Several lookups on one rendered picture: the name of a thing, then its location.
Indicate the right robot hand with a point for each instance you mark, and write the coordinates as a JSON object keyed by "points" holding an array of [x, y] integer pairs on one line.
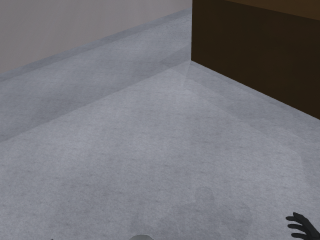
{"points": [[306, 226]]}

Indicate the pedestal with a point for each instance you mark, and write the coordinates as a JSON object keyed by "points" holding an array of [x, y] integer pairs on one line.
{"points": [[271, 46]]}

